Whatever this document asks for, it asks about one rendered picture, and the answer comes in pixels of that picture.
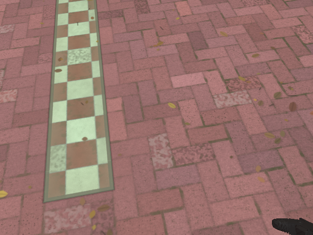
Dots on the right robot hand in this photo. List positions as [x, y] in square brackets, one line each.
[293, 226]

